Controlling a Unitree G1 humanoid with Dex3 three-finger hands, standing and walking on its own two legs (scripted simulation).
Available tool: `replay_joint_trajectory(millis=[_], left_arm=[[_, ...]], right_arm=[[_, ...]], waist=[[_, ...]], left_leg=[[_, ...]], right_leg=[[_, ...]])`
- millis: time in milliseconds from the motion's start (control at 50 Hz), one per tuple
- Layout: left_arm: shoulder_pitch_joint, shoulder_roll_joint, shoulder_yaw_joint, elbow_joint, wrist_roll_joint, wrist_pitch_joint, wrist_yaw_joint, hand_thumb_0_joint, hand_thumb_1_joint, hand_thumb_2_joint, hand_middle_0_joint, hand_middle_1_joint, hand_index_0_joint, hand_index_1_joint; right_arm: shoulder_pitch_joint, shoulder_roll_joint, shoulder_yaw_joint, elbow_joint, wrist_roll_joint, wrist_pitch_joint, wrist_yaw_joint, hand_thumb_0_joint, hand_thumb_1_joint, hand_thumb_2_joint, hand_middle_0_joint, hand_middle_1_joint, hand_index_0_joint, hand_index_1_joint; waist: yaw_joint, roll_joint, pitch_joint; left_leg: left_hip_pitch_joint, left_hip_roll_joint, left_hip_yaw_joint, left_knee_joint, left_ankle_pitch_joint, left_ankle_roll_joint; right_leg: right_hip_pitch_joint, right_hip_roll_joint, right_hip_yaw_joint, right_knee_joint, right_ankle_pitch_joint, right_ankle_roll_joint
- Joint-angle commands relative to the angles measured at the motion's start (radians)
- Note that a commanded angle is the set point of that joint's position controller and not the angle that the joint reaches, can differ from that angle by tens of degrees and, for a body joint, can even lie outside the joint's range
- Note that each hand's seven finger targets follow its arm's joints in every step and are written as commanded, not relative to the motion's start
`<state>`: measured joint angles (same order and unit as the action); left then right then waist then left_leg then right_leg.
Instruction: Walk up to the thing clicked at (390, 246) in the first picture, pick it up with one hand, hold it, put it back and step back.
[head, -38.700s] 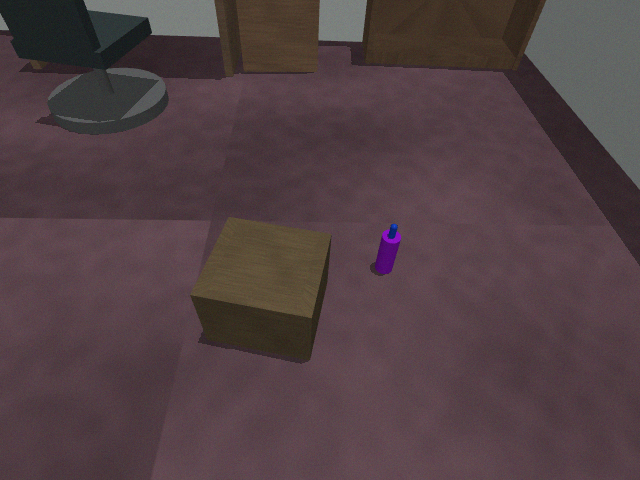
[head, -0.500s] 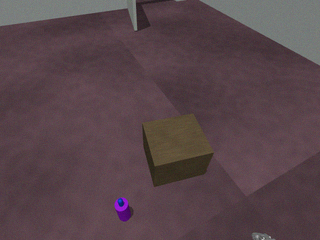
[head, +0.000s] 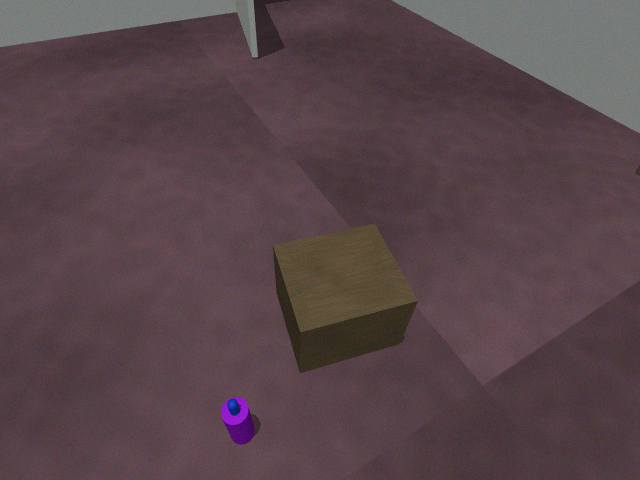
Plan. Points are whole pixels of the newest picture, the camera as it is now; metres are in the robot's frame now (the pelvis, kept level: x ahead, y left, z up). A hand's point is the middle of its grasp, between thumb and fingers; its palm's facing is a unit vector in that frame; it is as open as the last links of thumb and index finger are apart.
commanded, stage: walk up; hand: left
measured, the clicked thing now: (237, 418) +0.40 +0.19 -0.66
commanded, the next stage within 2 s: stand in 0.20 s
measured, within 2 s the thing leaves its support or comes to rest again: neither
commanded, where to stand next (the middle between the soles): +0.05 +0.00 m, yaw +0 degrees
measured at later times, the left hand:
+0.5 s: hand out of the picture +0.08 +0.25 -0.16, palm faces -0.01 -0.94 -0.34, open 7.4 cm
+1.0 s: hand out of the picture +0.09 +0.25 -0.16, palm faces -0.01 -0.94 -0.34, open 7.4 cm
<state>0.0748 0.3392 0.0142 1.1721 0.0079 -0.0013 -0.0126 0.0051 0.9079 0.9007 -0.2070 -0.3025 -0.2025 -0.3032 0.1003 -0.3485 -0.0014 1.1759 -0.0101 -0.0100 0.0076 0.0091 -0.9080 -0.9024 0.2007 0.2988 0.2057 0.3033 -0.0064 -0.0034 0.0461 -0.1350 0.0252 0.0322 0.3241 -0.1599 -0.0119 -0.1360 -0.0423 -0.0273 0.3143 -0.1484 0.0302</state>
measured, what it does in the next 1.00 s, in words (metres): stands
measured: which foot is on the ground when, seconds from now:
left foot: down 0.00-1.00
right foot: down 0.00-1.00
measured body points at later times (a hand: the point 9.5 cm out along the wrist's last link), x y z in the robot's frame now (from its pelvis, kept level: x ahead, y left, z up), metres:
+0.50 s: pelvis +0.01 +0.00 +0.00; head +0.01 +0.00 +0.45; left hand +0.08 +0.30 -0.13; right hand +0.09 -0.30 -0.13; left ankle +0.01 +0.13 -0.75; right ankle +0.01 -0.14 -0.75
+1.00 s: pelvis +0.01 +0.00 +0.00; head +0.02 +0.00 +0.45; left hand +0.09 +0.30 -0.13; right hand +0.09 -0.30 -0.13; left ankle +0.01 +0.13 -0.75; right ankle +0.01 -0.14 -0.75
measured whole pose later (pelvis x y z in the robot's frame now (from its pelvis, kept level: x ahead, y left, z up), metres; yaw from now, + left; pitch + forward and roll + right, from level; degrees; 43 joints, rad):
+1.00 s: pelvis +0.01 +0.00 +0.00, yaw +0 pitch -2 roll +0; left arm 0.10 0.35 0.01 1.14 0.01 -0.01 -0.01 0.00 0.91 0.90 -0.21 -0.30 -0.20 -0.30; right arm 0.10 -0.35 0.00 1.14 -0.01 0.00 0.01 0.01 -0.91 -0.90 0.20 0.30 0.21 0.30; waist 0.00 0.00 0.03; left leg -0.11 0.03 0.02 0.32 -0.17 -0.02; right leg -0.11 -0.04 -0.04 0.31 -0.17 0.03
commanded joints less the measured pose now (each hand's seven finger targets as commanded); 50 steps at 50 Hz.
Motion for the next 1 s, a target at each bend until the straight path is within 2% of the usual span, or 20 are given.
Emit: replay_joint_trajectory(millis=[0, 160, 200, 260, 440, 500, 580, 640, 780, 860, 980], left_arm=[[-0.044, 0.21, 0.036, -0.058, -0.003, -0.018, 0.01, 0.0, 0.9, 0.9, -0.2, -0.3, -0.2, -0.3], [-0.048, 0.206, 0.035, -0.065, -0.002, -0.018, 0.011, 0.0, 0.9, 0.9, -0.2, -0.3, -0.2, -0.3], [-0.031, 0.215, 0.032, -0.07, 0.003, -0.025, 0.015, 0.0, 0.9, 0.9, -0.2, -0.3, -0.2, -0.3], [-0.03, 0.216, 0.032, -0.071, 0.0, -0.025, 0.015, 0.0, 0.9, 0.9, -0.2, -0.3, -0.2, -0.3], [-0.022, 0.222, 0.028, -0.078, 0.003, -0.028, 0.016, 0.0, 0.9, 0.9, -0.2, -0.3, -0.2, -0.3], [-0.021, 0.225, 0.028, -0.084, 0.001, -0.029, 0.016, 0.0, 0.9, 0.9, -0.2, -0.3, -0.2, -0.3], [-0.017, 0.226, 0.028, -0.087, 0.002, -0.031, 0.017, 0.0, 0.9, 0.9, -0.2, -0.3, -0.2, -0.3], [-0.016, 0.227, 0.028, -0.086, 0.001, -0.029, 0.019, 0.0, 0.9, 0.9, -0.2, -0.3, -0.2, -0.3], [-0.012, 0.236, 0.028, -0.082, 0.001, -0.025, 0.019, 0.0, 0.9, 0.9, -0.2, -0.3, -0.2, -0.3], [-0.01, 0.228, 0.028, -0.085, 0.0, -0.026, 0.018, 0.0, 0.9, 0.9, -0.2, -0.3, -0.2, -0.3], [-0.007, 0.227, 0.029, -0.087, 0.001, -0.026, 0.017, 0.0, 0.9, 0.9, -0.2, -0.3, -0.2, -0.3]], right_arm=[[-0.057, -0.218, -0.038, -0.063, 0.004, -0.029, -0.014, 0.0, -0.9, -0.9, 0.2, 0.3, 0.2, 0.3], [-0.051, -0.217, -0.039, -0.066, 0.002, -0.027, -0.015, 0.0, -0.9, -0.9, 0.2, 0.3, 0.2, 0.3], [-0.073, -0.219, -0.041, -0.079, -0.001, -0.025, -0.015, 0.0, -0.9, -0.9, 0.2, 0.3, 0.2, 0.3], [-0.065, -0.217, -0.037, -0.078, 0.001, -0.025, -0.014, 0.0, -0.9, -0.9, 0.2, 0.3, 0.2, 0.3], [-0.065, -0.215, -0.036, -0.088, 0.001, -0.021, -0.009, 0.0, -0.9, -0.9, 0.2, 0.3, 0.2, 0.3], [-0.063, -0.218, -0.037, -0.089, 0.0, -0.022, -0.01, 0.0, -0.9, -0.9, 0.2, 0.3, 0.2, 0.3], [-0.056, -0.22, -0.036, -0.088, 0.0, -0.022, -0.011, 0.0, -0.9, -0.9, 0.2, 0.3, 0.2, 0.3], [-0.059, -0.218, -0.034, -0.089, 0.001, -0.021, -0.013, 0.0, -0.9, -0.9, 0.2, 0.3, 0.2, 0.3], [-0.054, -0.219, -0.033, -0.084, 0.0, -0.017, -0.012, 0.0, -0.9, -0.9, 0.2, 0.3, 0.2, 0.3], [-0.052, -0.219, -0.032, -0.086, 0.001, -0.019, -0.012, 0.0, -0.9, -0.9, 0.2, 0.3, 0.2, 0.3], [-0.051, -0.22, -0.03, -0.091, 0.001, -0.02, -0.013, 0.0, -0.9, -0.9, 0.2, 0.3, 0.2, 0.3]], waist=[[0.005, 0.006, -0.088], [0.003, 0.008, -0.075], [0.008, 0.023, -0.093], [0.006, 0.027, -0.065], [0.002, -0.004, -0.057], [0.001, 0.003, -0.085], [0.0, 0.009, -0.104], [0.004, 0.009, -0.098], [0.003, 0.001, -0.062], [0.005, 0.01, -0.072], [0.008, 0.015, -0.067]], left_leg=[[-0.002, 0.108, -0.102, -0.069, 0.055, 0.027], [-0.004, 0.106, -0.099, -0.071, 0.054, 0.025], [0.016, 0.118, -0.1, -0.058, 0.111, 0.022], [0.008, 0.11, -0.098, -0.072, 0.064, 0.018], [0.018, 0.111, -0.105, -0.071, 0.04, 0.02], [0.043, 0.115, -0.098, -0.054, 0.109, 0.02], [0.041, 0.116, -0.09, -0.045, 0.138, 0.024], [0.038, 0.119, -0.094, -0.049, 0.154, 0.024], [0.018, 0.113, -0.1, -0.068, 0.077, 0.02], [0.017, 0.112, -0.098, -0.062, 0.103, 0.02], [0.019, 0.114, -0.099, -0.064, 0.107, 0.021]], right_leg=[[0.043, -0.092, 0.08, -0.039, 0.057, -0.04], [0.036, -0.092, 0.083, -0.044, 0.059, -0.038], [0.043, -0.105, 0.084, -0.046, 0.085, -0.038], [0.023, -0.102, 0.083, -0.051, 0.053, -0.037], [0.003, -0.098, 0.078, -0.052, 0.01, -0.036], [0.016, -0.105, 0.084, -0.047, 0.069, -0.04], [0.048, -0.111, 0.084, -0.046, 0.129, -0.042], [0.056, -0.11, 0.079, -0.036, 0.139, -0.04], [0.033, -0.102, 0.078, -0.055, 0.043, -0.039], [0.046, -0.108, 0.079, -0.051, 0.081, -0.041], [0.043, -0.105, 0.073, -0.045, 0.079, -0.04]])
